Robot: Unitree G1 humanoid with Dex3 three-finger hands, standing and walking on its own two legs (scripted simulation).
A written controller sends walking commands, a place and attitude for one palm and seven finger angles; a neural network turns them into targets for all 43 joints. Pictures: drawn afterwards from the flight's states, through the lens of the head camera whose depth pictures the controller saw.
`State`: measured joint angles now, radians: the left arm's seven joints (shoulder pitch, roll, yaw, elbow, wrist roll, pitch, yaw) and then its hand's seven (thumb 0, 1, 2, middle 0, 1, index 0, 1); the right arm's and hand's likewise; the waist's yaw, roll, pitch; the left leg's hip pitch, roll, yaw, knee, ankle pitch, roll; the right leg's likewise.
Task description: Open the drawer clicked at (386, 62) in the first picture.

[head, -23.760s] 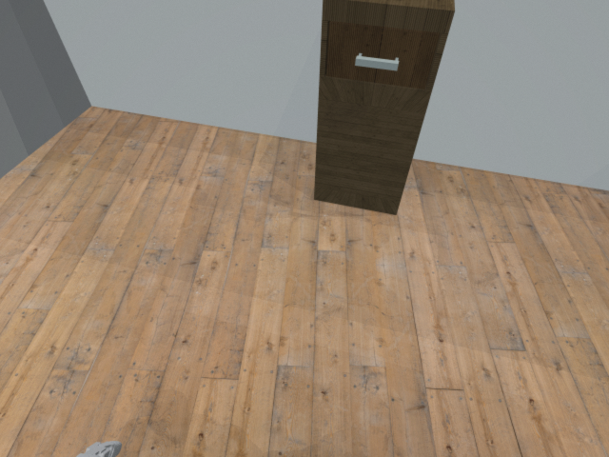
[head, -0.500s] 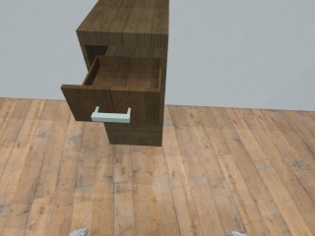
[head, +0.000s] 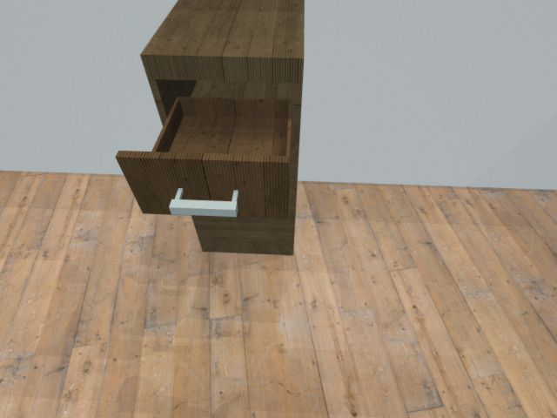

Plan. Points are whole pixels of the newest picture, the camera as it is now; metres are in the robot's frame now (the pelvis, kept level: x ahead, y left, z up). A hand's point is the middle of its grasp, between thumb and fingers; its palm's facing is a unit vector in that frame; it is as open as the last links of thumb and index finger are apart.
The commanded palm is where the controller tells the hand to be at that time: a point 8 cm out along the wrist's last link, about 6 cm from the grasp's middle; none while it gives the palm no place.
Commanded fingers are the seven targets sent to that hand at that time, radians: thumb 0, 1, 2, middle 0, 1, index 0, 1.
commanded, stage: let the arm hang, fingers relaxed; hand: left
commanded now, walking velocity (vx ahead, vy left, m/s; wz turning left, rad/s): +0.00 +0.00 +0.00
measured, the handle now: (206, 200) +0.54 +0.19 -0.06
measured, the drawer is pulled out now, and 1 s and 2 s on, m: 0.30 0.30 0.30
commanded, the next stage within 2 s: look to check the result in 0.36 s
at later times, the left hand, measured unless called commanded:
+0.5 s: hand out of the picture -0.01 +0.16 -0.17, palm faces +0.03 -0.98 -0.20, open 7.3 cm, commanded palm none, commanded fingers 0.00 0.90 0.90 -0.20 -0.30 -0.20 -0.30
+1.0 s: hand out of the picture +0.01 +0.15 -0.17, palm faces +0.02 -0.98 -0.21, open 7.4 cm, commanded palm none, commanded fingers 0.00 0.90 0.90 -0.20 -0.30 -0.20 -0.30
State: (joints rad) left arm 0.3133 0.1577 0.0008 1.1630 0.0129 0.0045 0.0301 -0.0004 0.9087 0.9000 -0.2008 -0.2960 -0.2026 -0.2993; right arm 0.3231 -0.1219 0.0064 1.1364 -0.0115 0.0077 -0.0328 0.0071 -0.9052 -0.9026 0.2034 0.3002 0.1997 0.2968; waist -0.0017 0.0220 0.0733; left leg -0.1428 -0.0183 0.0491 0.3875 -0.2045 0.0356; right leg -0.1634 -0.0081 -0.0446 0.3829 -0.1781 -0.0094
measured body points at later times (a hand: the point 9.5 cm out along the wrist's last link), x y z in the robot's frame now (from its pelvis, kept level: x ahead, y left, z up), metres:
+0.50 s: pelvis +0.00 -0.01 +0.00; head +0.01 -0.02 +0.45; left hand -0.01 +0.21 -0.16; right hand -0.02 -0.22 -0.17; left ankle +0.01 +0.09 -0.74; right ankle +0.02 -0.11 -0.74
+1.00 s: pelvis +0.01 -0.03 +0.00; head +0.03 -0.04 +0.45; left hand +0.01 +0.20 -0.15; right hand +0.00 -0.24 -0.17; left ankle +0.01 +0.09 -0.74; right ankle +0.02 -0.11 -0.74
